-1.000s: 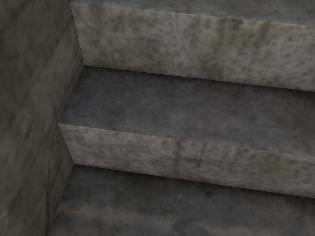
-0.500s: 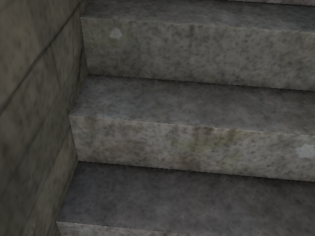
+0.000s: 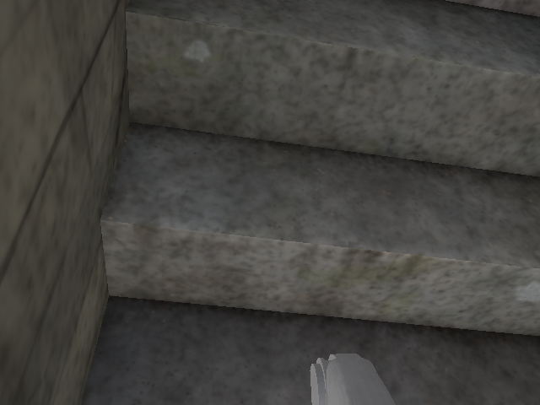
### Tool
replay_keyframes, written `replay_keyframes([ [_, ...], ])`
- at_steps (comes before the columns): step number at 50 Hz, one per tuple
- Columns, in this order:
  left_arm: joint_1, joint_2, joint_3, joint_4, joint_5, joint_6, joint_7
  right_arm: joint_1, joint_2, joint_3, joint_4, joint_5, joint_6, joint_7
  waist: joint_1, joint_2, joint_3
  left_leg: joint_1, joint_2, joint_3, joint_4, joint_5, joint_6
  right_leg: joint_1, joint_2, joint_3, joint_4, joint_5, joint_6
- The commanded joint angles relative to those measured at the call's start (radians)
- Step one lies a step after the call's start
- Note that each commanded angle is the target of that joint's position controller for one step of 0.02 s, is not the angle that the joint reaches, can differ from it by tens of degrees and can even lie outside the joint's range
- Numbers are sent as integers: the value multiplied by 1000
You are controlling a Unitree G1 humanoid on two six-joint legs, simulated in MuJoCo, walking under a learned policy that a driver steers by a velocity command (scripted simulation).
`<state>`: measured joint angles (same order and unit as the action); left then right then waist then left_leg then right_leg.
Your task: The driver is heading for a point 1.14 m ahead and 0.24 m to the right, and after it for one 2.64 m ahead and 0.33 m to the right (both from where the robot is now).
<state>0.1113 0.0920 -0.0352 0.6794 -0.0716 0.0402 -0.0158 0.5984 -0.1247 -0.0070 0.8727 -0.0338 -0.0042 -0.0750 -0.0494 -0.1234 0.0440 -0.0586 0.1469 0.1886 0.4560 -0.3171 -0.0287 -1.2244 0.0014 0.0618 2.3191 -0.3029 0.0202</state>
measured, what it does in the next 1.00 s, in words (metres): climbs, turning right: right foot 0.21 m higher, then left foot 0.21 m higher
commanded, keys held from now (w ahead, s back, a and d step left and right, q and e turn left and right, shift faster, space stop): w+e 0.56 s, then w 0.30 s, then w+q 0.14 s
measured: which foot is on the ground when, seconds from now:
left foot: down 0.00-0.20, up 0.22-0.58, down 0.60-1.00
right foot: up 0.00-0.18, down 0.20-0.60, up 0.62-1.00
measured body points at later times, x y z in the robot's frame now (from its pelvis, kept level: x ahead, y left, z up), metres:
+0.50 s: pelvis +0.18 -0.10 +0.21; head +0.19 -0.12 +0.65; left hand +0.12 +0.12 +0.07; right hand +0.47 -0.22 +0.22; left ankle +0.29 +0.01 -0.20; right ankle +0.08 -0.16 -0.53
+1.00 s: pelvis +0.40 -0.29 +0.41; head +0.42 -0.31 +0.86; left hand +0.70 -0.22 +0.36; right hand +0.28 -0.51 +0.26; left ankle +0.37 -0.02 -0.29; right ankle +0.39 -0.45 -0.27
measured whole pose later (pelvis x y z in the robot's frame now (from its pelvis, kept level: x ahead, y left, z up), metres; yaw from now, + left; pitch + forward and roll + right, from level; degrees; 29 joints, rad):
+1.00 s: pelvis +0.40 -0.29 +0.41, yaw -21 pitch +6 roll +2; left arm 0.03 0.13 -0.06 0.59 -0.01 -0.06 0.00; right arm 0.41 -0.22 -0.05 0.98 -0.02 -0.02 -0.04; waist -0.06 0.02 -0.07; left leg -0.20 0.20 0.01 0.58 -0.24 -0.01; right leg -0.66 -0.16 -0.03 0.96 -0.10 -0.04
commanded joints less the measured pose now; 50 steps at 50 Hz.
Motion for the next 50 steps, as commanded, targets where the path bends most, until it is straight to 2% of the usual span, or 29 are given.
replay_keyframes([
  [1,-390,-71,-66,-266,21,7,-22,1,-277,-62,-66,55,22,-46,-1,308,81,-11,206,0,-411,827,149,-97,-149,-164,-407,-204,2],
  [2,-420,-80,-72,-281,34,12,-35,80,-277,-65,-32,58,36,-49,-33,305,9,82,213,-17,-418,871,174,-37,-145,-200,-404,-230,-18],
  [4,-260,-21,-54,-215,47,12,-38,-91,-313,-65,-25,75,25,-40,103,242,-134,67,200,110,-326,1919,185,256,-59,-262,-466,-144,-109],
  [5,-130,21,-40,-214,63,22,-28,-203,-447,-106,-54,68,7,-28,188,311,-211,74,282,98,-312,2315,236,428,-55,-227,-591,-142,-124],
  [7,11,154,18,-210,78,53,3,-265,-504,-131,-50,75,10,-2,249,369,-314,218,289,82,-205,2452,289,600,48,-200,-780,-231,-145],
  [8,81,214,40,-213,81,63,11,-283,-500,-137,-51,76,15,14,265,398,-361,302,293,48,-79,2334,313,645,74,-141,-921,-357,-166],
  [10,147,262,89,-165,21,64,43,-337,-362,-99,-67,62,13,20,280,490,-280,225,207,15,210,1628,335,753,150,-33,-1428,-414,-184],
  [11,161,281,108,-108,44,61,53,-382,-228,-71,-153,22,-3,15,191,269,-159,-215,113,-81,511,553,303,912,103,264,-1543,-354,-254],
  [12,247,356,118,-88,147,0,62,-629,-109,-44,-315,-3,-53,34,219,-40,-78,-749,-128,-235,1209,85,239,917,-97,923,-1846,-533,-396],
  [13,367,271,73,-23,170,-84,63,-842,5,0,-449,0,-109,84,236,-101,-20,-1018,-234,-456,1741,-65,220,911,-144,1047,-1981,-280,-371],
  [15,431,147,61,96,85,-160,8,-759,68,63,-471,-37,-146,115,109,22,23,-1227,-172,-395,1898,16,193,975,-113,771,-1899,-87,-275],
  [17,266,89,50,67,43,-150,-17,-560,19,76,-403,-18,-130,111,-6,91,54,-1165,-124,-354,1796,75,148,867,-50,581,-1872,-31,-225],
  [20,201,182,74,66,79,-139,-12,-613,-38,82,-417,-13,-113,71,-11,60,123,-1144,-138,-199,1840,43,106,681,-48,476,-1964,254,-256],
  [23,355,193,81,140,56,-130,8,-734,64,106,-460,-20,-114,57,45,111,84,-1294,-121,-138,1794,51,109,804,-61,444,-1962,264,-243],
  [26,450,238,114,185,17,-71,53,-968,117,134,-573,-38,-117,42,85,40,-97,-695,-138,41,1082,-26,111,623,-64,295,-2179,700,-210],
  [27,539,235,86,233,73,-87,55,-884,85,103,-579,-14,-104,46,15,-73,-290,-246,-226,91,1095,-234,114,570,-95,223,-2100,1251,-210],
  [28,414,327,116,188,85,-119,32,-588,-28,27,-518,-33,-97,36,-143,-137,-438,-57,-215,-7,966,-420,117,696,-78,202,-1801,1922,-198],
  [29,200,436,160,91,53,-133,14,-334,-155,-22,-379,-11,-96,22,-223,-114,-535,-13,-179,-181,759,-349,162,811,-97,212,-1592,2075,-210],
  [30,73,346,142,35,57,-164,-2,-161,-286,-74,-272,-10,-95,24,-248,77,-578,126,-92,-486,489,-309,230,777,-41,185,-1338,1778,-213],
  [31,68,173,96,20,58,-171,-36,-153,-295,-75,-196,0,-81,31,-139,606,-571,258,145,-1057,116,-46,447,444,152,169,-899,348,-121],
  [32,147,161,91,45,48,-182,-49,-209,-171,-70,-198,12,-74,20,-117,459,-518,161,217,-1232,11,-322,487,327,144,275,-496,158,-91],
  [33,118,149,90,11,44,-155,-42,-271,-82,-58,-161,53,-63,12,-98,323,-295,-34,209,-1113,41,-510,470,205,100,174,-315,87,-85],
  [35,160,60,54,15,77,-84,-17,-346,-44,-42,-72,38,-49,19,37,160,-25,-379,167,-824,49,-539,304,209,20,134,-282,50,-137],
  [38,135,12,15,-40,29,-59,8,-330,-21,-22,60,36,-51,20,96,157,147,-480,148,-580,-66,-353,227,72,-9,183,-183,-58,-132],
  [43,99,34,-15,-87,51,-51,36,-474,-253,-61,19,8,-70,29,214,130,59,-609,99,-166,-230,-109,151,356,-174,-20,-698,221,-48],
  [44,46,57,-14,-91,57,-60,34,-455,-256,-62,21,-16,-78,40,174,134,9,-606,121,-176,-272,-74,166,443,-169,-85,-697,259,-58],
  [47,-163,117,-2,-145,32,-98,43,-234,-302,-89,74,13,-24,42,31,105,11,-233,20,-111,-161,413,163,456,-136,-248,-1191,-153,-63],
  [49,83,205,48,-113,85,-126,15,-243,-317,-72,3,-4,-32,30,147,213,-314,-96,-33,-166,295,1059,111,994,-72,-212,-1713,296,-46],
  [50,160,270,80,-28,93,-109,25,-338,-245,-58,-44,34,-37,14,167,323,-287,-168,-61,-196,561,971,50,1118,-124,-95,-2069,561,-44],
])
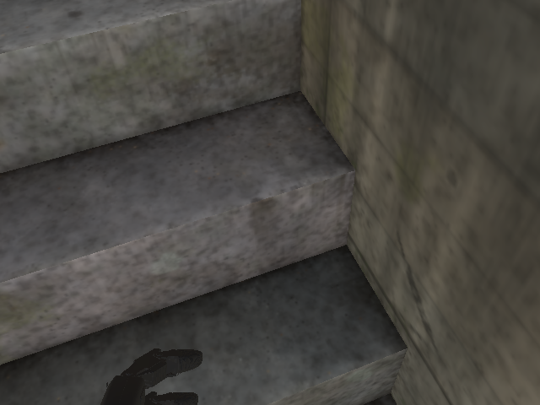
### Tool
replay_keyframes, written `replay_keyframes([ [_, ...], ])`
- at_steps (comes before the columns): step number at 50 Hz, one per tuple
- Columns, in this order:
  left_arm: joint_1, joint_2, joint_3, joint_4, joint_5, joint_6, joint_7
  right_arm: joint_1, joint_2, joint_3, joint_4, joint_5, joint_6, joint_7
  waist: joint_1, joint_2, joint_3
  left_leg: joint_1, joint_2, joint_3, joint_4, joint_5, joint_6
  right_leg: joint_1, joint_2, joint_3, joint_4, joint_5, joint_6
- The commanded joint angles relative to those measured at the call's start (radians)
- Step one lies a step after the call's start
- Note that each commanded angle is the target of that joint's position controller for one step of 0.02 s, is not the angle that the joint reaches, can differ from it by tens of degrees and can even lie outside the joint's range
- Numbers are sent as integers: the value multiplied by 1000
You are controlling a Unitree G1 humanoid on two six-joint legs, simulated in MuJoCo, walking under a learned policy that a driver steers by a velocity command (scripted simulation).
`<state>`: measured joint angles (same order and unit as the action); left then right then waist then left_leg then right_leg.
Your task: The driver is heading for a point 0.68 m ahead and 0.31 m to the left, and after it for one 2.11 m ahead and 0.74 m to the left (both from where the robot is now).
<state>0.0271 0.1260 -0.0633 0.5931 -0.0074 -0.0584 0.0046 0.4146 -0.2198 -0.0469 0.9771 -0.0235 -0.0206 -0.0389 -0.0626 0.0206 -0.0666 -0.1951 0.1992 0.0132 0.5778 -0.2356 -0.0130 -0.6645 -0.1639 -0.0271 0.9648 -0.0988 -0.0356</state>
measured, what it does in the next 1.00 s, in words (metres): climbs, turning left: right foot, then left foot 0.21 m higher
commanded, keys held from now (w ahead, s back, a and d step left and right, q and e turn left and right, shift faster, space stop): w+q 1.00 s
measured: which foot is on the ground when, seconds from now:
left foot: down 0.00-0.00, up 0.02-0.42, down 0.44-0.84, up 0.86-1.00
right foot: up 0.00-0.00, down 0.02-0.44, up 0.46-0.80, down 0.82-1.00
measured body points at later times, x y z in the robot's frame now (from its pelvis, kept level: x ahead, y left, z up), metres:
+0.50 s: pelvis +0.13 +0.04 +0.12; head +0.18 -0.03 +0.56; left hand -0.14 +0.17 +0.04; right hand +0.49 +0.09 +0.14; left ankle +0.11 +0.20 -0.53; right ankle +0.08 -0.16 -0.50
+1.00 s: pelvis +0.28 +0.01 +0.27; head +0.29 -0.05 +0.72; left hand +0.23 +0.25 +0.18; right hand +0.51 -0.13 +0.12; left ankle +0.14 +0.10 -0.23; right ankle +0.38 -0.07 -0.31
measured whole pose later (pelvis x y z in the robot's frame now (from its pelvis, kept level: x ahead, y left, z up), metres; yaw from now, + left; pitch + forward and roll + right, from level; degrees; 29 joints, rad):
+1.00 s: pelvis +0.28 +0.01 +0.27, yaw +36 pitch -2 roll -1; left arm 0.30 0.12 -0.03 0.73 0.04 -0.01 0.08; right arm 0.28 -0.26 -0.07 0.76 0.00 0.06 0.01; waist 0.02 0.14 -0.05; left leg -0.66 -0.06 -0.16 1.80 0.00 -0.13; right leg -0.72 -0.16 -0.12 1.50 -0.80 0.00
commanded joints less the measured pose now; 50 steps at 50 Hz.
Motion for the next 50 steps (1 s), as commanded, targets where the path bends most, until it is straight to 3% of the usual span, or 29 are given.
replay_keyframes([
  [1,248,238,91,121,26,2,8,-198,-14,24,-220,-4,-46,-3,134,-35,-39,-342,-184,1,827,-90,-8,685,-94,141,-773,904,0],
  [2,471,369,135,187,95,22,28,-104,123,30,-179,-56,-113,28,122,-287,-134,-807,-315,-192,1463,-350,-24,1023,-279,177,-252,2031,-64],
  [3,671,412,166,233,106,41,22,-27,45,24,-160,-9,-147,60,189,-208,-339,-982,-336,-256,1719,-311,-46,1168,-395,274,-275,1886,-189],
  [6,531,282,161,276,25,55,25,-382,114,73,-309,72,-71,24,189,-303,-158,-1402,-214,-142,1970,-297,-43,1109,-359,251,-469,711,-135],
  [7,464,213,149,299,47,56,58,-418,152,92,-364,69,-31,33,153,-266,-111,-1362,-209,-196,2127,-342,-14,1031,-399,242,-512,747,-109],
  [9,756,168,150,461,106,35,78,-698,155,120,-540,-11,-93,38,305,-212,-173,-1497,-233,-102,2049,-328,6,1460,-268,258,-402,1401,-50],
  [12,825,130,144,472,77,31,111,-668,214,147,-621,25,-71,99,261,-109,-241,-1387,-171,-175,1814,-256,2,1436,-294,347,-493,1325,-81],
  [13,758,152,148,453,43,34,107,-717,235,156,-665,21,-41,120,219,4,-149,-1362,-128,-158,1724,-264,-16,1269,-310,344,-577,1174,-55],
  [16,665,136,129,434,-42,33,108,-965,338,210,-808,25,-12,160,196,-58,89,-1177,-61,-3,1366,-449,-33,714,-229,173,-778,1043,-4],
  [17,583,200,136,387,-64,31,118,-971,319,227,-827,25,-9,166,151,-95,27,-683,-107,81,960,-479,22,436,-202,96,-898,1415,-3],
  [20,504,472,175,390,-17,-45,51,-543,11,68,-719,52,72,71,-74,-484,-269,-67,-313,104,826,-312,48,653,-240,48,-645,2674,-109],
  [21,497,407,152,371,-25,-85,31,-488,-3,45,-693,42,72,43,-101,-503,-281,265,-242,-91,609,-390,136,344,-142,33,-283,2454,-97],
  [22,429,481,175,337,-9,-113,0,-181,-93,0,-591,50,109,4,-228,-376,-411,489,-161,-370,369,-248,223,152,-116,100,-56,1730,-128],
  [23,386,371,180,359,5,-104,6,-201,-138,-19,-448,34,119,-2,-151,-43,-323,382,-63,-473,56,147,335,-3,51,83,395,98,-110],
  [24,402,224,161,307,-35,-90,3,-207,-114,-21,-410,-20,105,13,-95,220,-363,257,234,-892,-121,58,507,-270,201,276,1170,-386,-27],
  [25,286,106,143,230,-55,-70,18,-287,36,12,-360,-29,91,18,-68,106,-168,65,203,-818,-148,-218,391,-469,174,327,1407,-506,-16],
  [26,210,-23,82,123,-42,-48,37,-384,31,16,-317,2,72,38,51,153,54,-129,126,-642,-126,-226,255,-558,145,282,1392,-459,-23],
  [27,239,7,67,96,-12,-20,64,-412,36,10,-267,41,50,63,117,162,106,-187,89,-554,-133,-181,185,-549,123,270,1385,-441,-34],
  [30,348,17,42,65,-42,19,76,-534,-1,8,-247,-4,21,64,257,254,254,-513,92,-325,-278,-157,187,-428,148,231,1342,-437,-20],
  [32,407,6,42,88,-3,41,71,-443,4,16,-215,15,-10,48,259,212,232,-537,98,-282,-303,-140,228,-405,188,113,1511,-205,2],
  [35,196,-39,6,-14,-6,19,73,-238,-25,6,-168,34,-18,45,150,146,253,-353,58,-243,-289,-191,204,-631,144,93,1407,-189,1],
  [38,54,-73,-32,-78,30,16,59,-200,-91,-26,-165,39,-16,36,150,79,99,-344,2,-233,-295,-315,159,-473,68,-3,940,-122,11],
  [40,73,-41,-22,-63,48,39,69,-168,-208,-78,-175,68,6,54,155,194,-54,-447,13,-210,-378,-19,121,54,132,-64,566,-520,-5],
  [42,262,93,63,-55,83,61,81,-189,-307,-96,-161,55,16,58,304,284,-189,-309,-60,-159,-90,779,23,409,179,-10,241,-647,-1],
  [43,550,266,120,19,119,48,88,-356,-311,-103,-261,34,-3,63,442,-76,-251,-498,-170,-30,428,815,-130,652,-46,333,25,-416,-91],
  [44,513,332,120,68,136,13,99,-401,-211,-64,-301,31,13,95,343,-489,-294,-499,-181,-238,953,111,-96,435,-83,767,-306,-526,-94],
  [46,108,209,79,-9,59,7,67,-132,-93,-48,-292,91,58,87,48,-412,-106,-545,-229,-308,1351,188,-111,51,-151,668,-364,-708,-76],
  [48,57,110,61,-3,23,18,76,-93,-112,-36,-310,4,74,33,-6,-261,94,-545,-228,-234,1380,221,-131,-141,-205,501,-297,-775,-53],
  [50,70,79,66,-6,34,14,93,-111,-109,-42,-322,4,82,24,-11,-176,144,-553,-266,-216,1351,316,-124,-141,-213,376,-246,-729,-18],
])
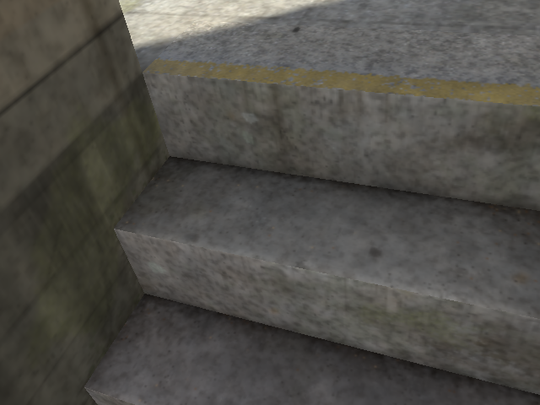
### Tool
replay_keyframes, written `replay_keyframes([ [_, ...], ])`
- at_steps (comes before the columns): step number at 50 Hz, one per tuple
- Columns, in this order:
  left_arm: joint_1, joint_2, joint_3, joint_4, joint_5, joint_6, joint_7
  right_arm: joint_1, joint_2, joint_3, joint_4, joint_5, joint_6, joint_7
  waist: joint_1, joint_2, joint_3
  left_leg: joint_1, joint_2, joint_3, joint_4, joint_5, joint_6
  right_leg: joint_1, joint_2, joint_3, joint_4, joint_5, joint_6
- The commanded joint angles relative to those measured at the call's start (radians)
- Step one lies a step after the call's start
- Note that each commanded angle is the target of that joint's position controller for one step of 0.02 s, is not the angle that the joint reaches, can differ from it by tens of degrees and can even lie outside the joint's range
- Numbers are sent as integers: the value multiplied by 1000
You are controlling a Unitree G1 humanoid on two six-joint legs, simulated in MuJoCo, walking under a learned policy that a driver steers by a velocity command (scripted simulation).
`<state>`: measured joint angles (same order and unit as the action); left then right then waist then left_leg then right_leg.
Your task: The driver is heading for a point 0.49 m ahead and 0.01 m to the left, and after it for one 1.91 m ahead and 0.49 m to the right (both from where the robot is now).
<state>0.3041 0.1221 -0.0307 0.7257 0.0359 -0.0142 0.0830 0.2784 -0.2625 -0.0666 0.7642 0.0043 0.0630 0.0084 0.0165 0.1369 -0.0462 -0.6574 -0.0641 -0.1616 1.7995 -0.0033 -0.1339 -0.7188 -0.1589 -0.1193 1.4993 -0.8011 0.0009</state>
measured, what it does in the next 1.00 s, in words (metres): steps to the left: left foot, then left foot 0.21 m lower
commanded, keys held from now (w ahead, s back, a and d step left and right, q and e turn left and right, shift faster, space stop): w+q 0.14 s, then w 0.22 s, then w+e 0.64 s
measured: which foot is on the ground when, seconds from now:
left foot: up 0.00-0.30, down 0.32-0.38, up 0.40-0.46, down 0.48-0.76, up 0.78-1.00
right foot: down 0.00-0.42, up 0.44-0.74, down 0.76-1.00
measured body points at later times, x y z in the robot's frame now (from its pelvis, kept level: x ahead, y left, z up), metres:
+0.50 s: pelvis +0.10 +0.15 +0.00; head +0.12 +0.17 +0.45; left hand +0.19 +0.45 -0.10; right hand +0.34 -0.05 -0.08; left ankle +0.02 +0.26 -0.76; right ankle +0.04 -0.11 -0.46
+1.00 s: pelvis +0.17 +0.28 +0.12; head +0.15 +0.33 +0.57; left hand +0.36 +0.47 -0.02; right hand +0.29 +0.01 +0.07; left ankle +0.28 +0.43 -0.41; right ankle +0.13 +0.09 -0.58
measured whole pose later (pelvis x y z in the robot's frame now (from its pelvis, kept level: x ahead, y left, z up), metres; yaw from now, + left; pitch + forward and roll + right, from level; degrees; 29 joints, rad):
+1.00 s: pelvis +0.17 +0.28 +0.12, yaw -13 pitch -2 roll +0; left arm 0.21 0.22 0.03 0.86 0.03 0.02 0.02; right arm 0.14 -0.15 0.02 0.65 0.00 -0.05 -0.05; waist -0.09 -0.10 -0.06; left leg -0.92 0.05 -0.11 1.68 -0.09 -0.06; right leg -0.34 -0.15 0.00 0.81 -0.40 0.00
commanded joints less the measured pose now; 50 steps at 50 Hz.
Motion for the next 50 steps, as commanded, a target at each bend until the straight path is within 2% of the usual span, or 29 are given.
replay_keyframes([
  [1,-180,53,31,-126,-17,-40,28,23,-67,-29,-124,-20,2,-28,-91,-289,128,-82,-8,-19,77,136,21,-46,-210,415,-759,-17,-62],
  [4,-110,79,53,-134,-11,-41,33,-52,-53,-41,-184,10,14,-25,-60,-255,108,-142,7,-4,-1,170,26,136,-230,324,-724,175,-92],
  [11,40,168,92,-128,-42,-33,50,-178,-26,-25,-299,-23,18,-2,42,-304,70,-220,72,98,-332,42,3,474,-299,292,-794,453,-138],
  [15,-60,215,120,-163,-48,-35,50,-184,-29,-5,-314,-22,18,27,23,-268,26,-181,145,73,-530,-34,44,480,-323,268,-764,398,-98],
  [17,-45,268,137,-170,-48,-3,29,-226,-10,17,-332,0,18,27,24,-310,18,-128,157,196,-649,-311,63,495,-303,227,-837,444,-78],
  [19,-43,247,137,-161,-64,11,9,-218,-52,14,-302,-22,-8,59,58,-189,22,-26,186,197,-1010,-352,119,563,-194,156,-601,603,-36],
  [21,-87,223,128,-141,-115,0,-10,10,-44,-1,-138,-43,-69,66,-43,27,-31,373,189,292,-1649,338,197,482,30,4,-30,722,43],
  [23,-117,99,92,-154,-70,-29,-21,3,-8,19,-85,-53,-52,69,-26,207,95,618,261,198,-1762,654,323,-46,239,59,437,60,6],
  [24,-155,-75,59,-182,-46,-46,-27,61,-91,36,-71,-68,-62,52,-3,208,83,712,339,199,-1551,1147,295,-253,362,147,751,-58,0],
  [25,-128,-90,58,-148,-85,-92,-39,292,-215,-10,61,-83,-91,64,-27,241,27,991,386,205,-1138,1818,274,-596,354,124,1035,-41,12],
  [26,-126,-39,41,-98,-93,-144,-59,428,-214,-45,117,-41,-101,60,-122,264,-51,1073,329,178,-1026,2010,157,-708,305,81,1041,91,26],
  [27,-202,-25,36,-106,-90,-153,-71,451,-175,-35,151,-28,-96,46,-159,161,-137,1114,310,151,-1051,1686,149,-788,264,85,1031,200,42],
  [29,-357,-65,-13,-180,-65,-118,-96,234,-159,-27,98,-34,-59,-7,-101,92,-265,1076,420,77,-1200,1115,237,-777,107,127,857,302,68],
  [31,-324,-101,-70,-251,-37,-56,-90,-140,-207,-18,5,-33,-72,-35,85,92,-232,714,529,45,-1465,999,322,-444,13,111,438,255,57],
  [32,-333,-71,-66,-239,-12,-27,-69,-282,-150,14,-21,-42,-72,-49,118,-6,-201,584,526,124,-1518,1404,311,-234,78,72,270,107,45],
  [33,-630,-25,-62,-288,54,-37,-83,2,-32,35,38,12,-96,-68,-96,-57,-181,470,317,255,-1560,2162,126,72,250,-219,8,-183,8],
  [34,-762,-17,-61,-341,44,-32,-88,214,-100,29,121,40,-110,-77,-163,27,-263,461,275,179,-1583,2425,38,302,281,-258,-94,-146,-12],
  [35,-676,-26,-48,-305,8,-6,-75,311,-203,3,189,51,-118,-71,-126,88,-316,584,290,165,-1521,2523,41,292,313,-237,-117,-57,-25],
  [37,-153,99,17,-182,20,86,-58,92,-424,-55,176,82,-113,-83,212,177,-447,681,392,183,-1208,2534,174,429,287,-5,-304,23,-93],
  [38,34,159,46,-118,28,100,-52,-53,-412,-61,126,85,-112,-67,306,79,-461,588,387,187,-1033,2239,232,589,270,92,-549,159,-143],
  [39,149,199,71,-9,7,118,-47,-167,-315,-41,91,41,-120,-45,343,-194,-414,209,256,182,-673,870,204,836,159,291,-738,481,-259],
  [40,10,202,88,-12,52,99,-40,-206,-151,-11,51,41,-129,-56,196,-523,-443,-140,90,82,140,-300,102,844,-92,690,-767,579,-441],
  [41,-30,101,68,-40,65,62,-40,-387,-3,27,-84,34,-162,-51,218,-373,-289,-438,85,-53,496,-561,142,772,-125,651,-712,556,-393],
  [43,-23,88,61,40,17,8,-16,-492,136,108,-238,7,-156,-26,148,-153,66,-687,120,-71,523,-746,127,531,-147,575,-897,554,-260],
  [44,-111,46,43,52,-16,-10,-6,-348,137,118,-237,16,-137,-16,37,-155,195,-699,165,-117,451,-808,119,353,-158,541,-981,435,-190],
  [46,-379,99,48,-35,-36,-11,-34,72,33,93,-111,36,-89,-26,-210,-212,240,-224,149,7,151,-525,98,-141,-59,275,-1122,177,-124],
  [47,-523,142,55,-61,-27,-14,-54,180,-22,56,-65,3,-66,-46,-316,-276,229,79,82,121,87,-247,73,-418,46,54,-1071,171,-116],
  [49,-672,211,84,-68,-3,-15,-90,501,-110,-22,96,-23,-71,-90,-476,-312,17,521,31,323,-303,177,35,-328,116,-198,-900,642,-55],
  [50,-627,195,68,-68,8,-9,-77,610,-154,-45,143,-12,-75,-101,-454,-259,-100,656,44,312,-453,258,31,-180,100,-134,-795,822,-24],
])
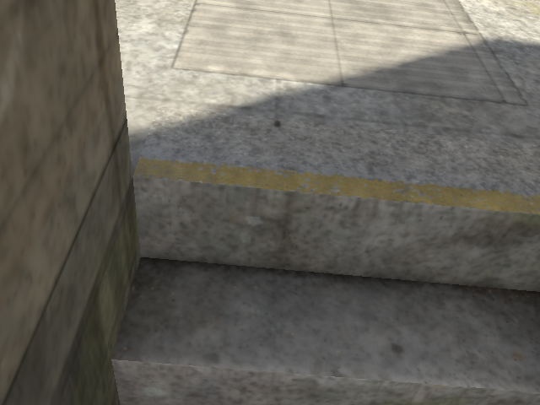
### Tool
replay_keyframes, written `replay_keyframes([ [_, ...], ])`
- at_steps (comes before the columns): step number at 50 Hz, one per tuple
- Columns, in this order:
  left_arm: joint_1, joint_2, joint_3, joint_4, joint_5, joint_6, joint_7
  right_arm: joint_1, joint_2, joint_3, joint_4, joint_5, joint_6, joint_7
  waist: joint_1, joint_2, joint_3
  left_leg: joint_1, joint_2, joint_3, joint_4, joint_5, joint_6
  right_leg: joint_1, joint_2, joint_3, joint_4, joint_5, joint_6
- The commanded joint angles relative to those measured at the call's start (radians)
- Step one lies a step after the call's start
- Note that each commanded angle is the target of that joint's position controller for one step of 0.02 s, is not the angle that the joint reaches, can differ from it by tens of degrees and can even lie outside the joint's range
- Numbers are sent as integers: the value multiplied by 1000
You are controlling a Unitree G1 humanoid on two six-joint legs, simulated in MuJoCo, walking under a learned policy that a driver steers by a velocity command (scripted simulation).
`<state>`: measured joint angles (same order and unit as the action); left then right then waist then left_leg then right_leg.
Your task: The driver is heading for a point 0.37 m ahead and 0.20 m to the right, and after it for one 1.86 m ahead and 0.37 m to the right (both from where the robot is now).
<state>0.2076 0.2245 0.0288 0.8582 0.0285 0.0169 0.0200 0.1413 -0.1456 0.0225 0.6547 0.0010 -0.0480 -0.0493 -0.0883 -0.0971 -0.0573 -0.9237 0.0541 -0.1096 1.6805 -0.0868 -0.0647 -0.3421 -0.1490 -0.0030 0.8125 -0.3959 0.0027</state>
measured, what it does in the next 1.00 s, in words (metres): goes down, backwards, turning right: left foot, then right foot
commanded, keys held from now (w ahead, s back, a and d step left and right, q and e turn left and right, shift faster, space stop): w+e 0.60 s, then w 0.12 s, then w+q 0.28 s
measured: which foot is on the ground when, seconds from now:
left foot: up 0.00-0.04, down 0.06-0.42, up 0.44-0.76, down 0.78-0.98, up 1.00-1.00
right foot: down 0.00-0.04, up 0.06-0.42, down 0.44-0.72, up 0.74-0.96, down 0.98-1.00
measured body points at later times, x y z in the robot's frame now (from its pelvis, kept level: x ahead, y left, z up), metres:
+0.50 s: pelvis -0.09 -0.11 -0.03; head -0.12 -0.15 +0.42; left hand +0.06 +0.12 -0.11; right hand +0.06 -0.45 -0.08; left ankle -0.06 +0.15 -0.63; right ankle -0.07 -0.24 -0.73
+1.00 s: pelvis -0.31 -0.25 -0.26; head -0.31 -0.31 +0.19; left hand -0.20 +0.01 -0.34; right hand -0.12 -0.50 -0.33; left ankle -0.29 -0.10 -0.90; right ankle -0.39 -0.39 -0.91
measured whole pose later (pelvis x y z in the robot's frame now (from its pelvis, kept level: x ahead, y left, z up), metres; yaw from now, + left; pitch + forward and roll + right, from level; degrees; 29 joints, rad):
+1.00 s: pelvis -0.31 -0.25 -0.26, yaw -16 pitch +1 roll +4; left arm 0.38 0.24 0.04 0.65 0.05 0.03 0.03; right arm 0.08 -0.20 0.00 0.48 -0.04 -0.01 -0.09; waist 0.11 0.04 0.00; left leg -0.52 0.03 0.06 1.14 -0.59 -0.01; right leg -0.54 -0.20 0.02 1.22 -0.56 0.08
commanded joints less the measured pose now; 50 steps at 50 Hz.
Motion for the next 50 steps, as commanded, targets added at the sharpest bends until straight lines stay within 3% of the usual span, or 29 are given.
replay_keyframes([
  [1,-590,106,-4,-218,15,-40,-12,878,-293,-165,310,-16,26,-48,-394,-32,-161,1064,-32,233,-524,413,1,-476,31,-204,45,610,-7],
  [3,-887,-133,-105,-303,-70,-41,-25,904,-144,-78,440,-51,-16,21,-491,217,37,809,99,63,-1281,693,190,-371,15,-123,780,-146,45],
  [4,-751,-174,-96,-376,-76,-48,-29,664,-76,-30,411,-105,-61,49,-256,254,191,454,168,-313,-1267,695,201,-395,143,69,1271,-227,60],
  [5,-233,-198,-77,-284,-109,-39,-12,359,-134,-58,295,-46,-43,48,37,260,195,391,247,-501,-1247,412,250,-487,181,215,1437,-10,48],
  [6,49,-152,-35,-200,-100,-40,-7,234,-239,-90,224,1,-24,55,143,169,188,409,340,-500,-1267,77,261,-554,209,275,1501,92,21],
  [8,25,-96,-13,-228,-66,-14,-7,193,-259,-118,178,48,13,52,178,33,177,540,349,-332,-1309,-351,185,-791,151,319,1287,139,-13],
  [9,-36,-84,-22,-313,-103,37,10,154,-322,-133,149,47,15,2,186,227,240,443,499,-581,-1451,-625,252,-844,50,383,1195,107,31],
  [11,-71,-10,-2,-363,-79,83,23,194,-270,-118,109,35,12,-66,163,274,216,512,486,-438,-1457,-635,235,-845,45,345,1143,135,81],
  [14,82,2,12,-330,-68,74,21,120,-365,-140,-14,7,27,-63,216,367,99,468,394,-51,-1460,-547,182,-544,66,163,1156,88,129],
  [18,-45,3,9,-316,-88,57,-2,177,-307,-131,-52,17,53,-58,136,325,73,491,220,286,-1494,-417,153,-49,77,-132,315,104,44],
  [21,350,-13,29,-142,-74,35,-16,62,-222,-113,-80,25,67,-56,255,169,50,608,162,346,-1085,-486,161,101,45,-64,-196,300,-29],
  [23,309,16,16,-114,12,22,-54,-42,-68,-56,-153,8,63,-24,214,-84,153,481,65,274,-208,-676,93,-55,-6,18,-337,405,-77],
  [24,109,133,-10,-230,83,-5,-65,66,2,-59,-224,-19,56,12,4,-254,47,68,-94,132,278,-577,41,78,23,148,54,719,-42],
  [25,80,211,-4,-261,85,-17,-55,139,9,-45,-260,5,44,28,-44,-402,-125,-31,-70,31,320,-433,8,104,-12,307,-44,498,-43],
  [28,-51,115,-18,-311,13,-64,-12,138,-236,-89,-193,-21,31,68,-27,-149,-118,326,-98,188,303,-57,-37,-362,66,292,8,196,-96],
  [32,-112,82,-20,-350,-19,-125,37,277,-271,-97,-131,-27,75,18,-87,-53,-54,642,-109,168,-296,-103,98,-554,36,470,31,-183,-109],
  [34,-33,50,-7,-381,-55,-99,85,214,-238,-79,-60,-30,102,14,49,-64,40,694,3,69,-922,-318,199,-587,18,524,80,-233,-84],
  [36,196,33,7,-349,-103,-24,114,255,-129,-39,76,-79,130,56,148,29,-20,872,-72,317,-1438,-122,199,-449,252,220,329,-412,20],
  [37,227,-7,-2,-338,-104,15,123,238,-63,-18,117,-99,144,80,163,211,36,840,-28,342,-1528,135,242,-479,338,87,731,-500,39],
  [38,316,-36,-2,-327,-96,45,107,-54,-49,-6,56,-103,124,92,318,448,65,654,40,273,-1579,137,250,-420,399,0,1280,-385,40],
  [40,429,-6,17,-312,-75,54,56,-406,-135,10,-119,-100,74,73,493,290,63,544,135,183,-1251,453,149,-531,453,193,1892,-332,82],
  [41,529,184,51,-313,-51,37,26,-375,-257,-30,-146,-47,15,40,527,231,-91,743,300,10,-1197,777,215,-529,294,170,1794,-297,119],
  [42,451,250,55,-361,-33,6,11,-257,-318,-67,-141,-29,10,4,439,251,-170,921,378,-117,-1139,581,281,-573,60,284,1316,-165,95],
  [43,310,223,50,-362,-22,-18,-5,-244,-251,-57,-169,-35,18,1,362,203,-190,1021,343,-157,-1039,494,311,-592,-50,282,881,-127,55],
  [45,-128,90,16,-358,-24,2,11,-28,-176,-42,-218,-52,46,-34,128,-128,-34,1023,321,-246,-1147,49,324,-668,-57,40,518,15,99],
  [46,-219,32,-2,-384,-13,17,0,-2,-192,-57,-237,-51,29,-64,77,-5,111,908,355,-324,-1099,-64,306,-708,-95,101,421,-31,92],
  [48,66,42,9,-327,16,15,13,-117,-142,-46,-295,-37,15,-72,163,253,26,664,277,-286,-770,104,248,-440,-143,194,363,31,62],
  [49,462,39,27,-194,40,3,20,-316,-90,-29,-354,-49,11,-54,368,219,-34,196,150,-76,-454,93,145,56,-136,177,236,177,-10],
  [50,762,111,71,-1,81,8,0,-397,4,0,-324,-33,14,-22,485,-162,0,-122,-109,212,66,-389,4,431,-76,93,-53,728,-101],
])
Velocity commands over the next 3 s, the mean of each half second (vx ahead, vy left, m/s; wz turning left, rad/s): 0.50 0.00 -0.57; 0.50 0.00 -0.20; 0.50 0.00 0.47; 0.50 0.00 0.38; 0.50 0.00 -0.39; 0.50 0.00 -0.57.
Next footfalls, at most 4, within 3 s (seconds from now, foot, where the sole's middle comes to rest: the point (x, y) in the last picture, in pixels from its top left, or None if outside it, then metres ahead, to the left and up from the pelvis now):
0.06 left None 0.08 0.21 -0.72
0.44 right None -0.03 -0.26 -0.74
0.78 left None -0.25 -0.11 -0.96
0.98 right None -0.36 -0.40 -0.97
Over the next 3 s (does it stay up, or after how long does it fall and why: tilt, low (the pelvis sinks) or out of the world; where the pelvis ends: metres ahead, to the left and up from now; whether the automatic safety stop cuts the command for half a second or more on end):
stays up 0.02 -0.12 -0.02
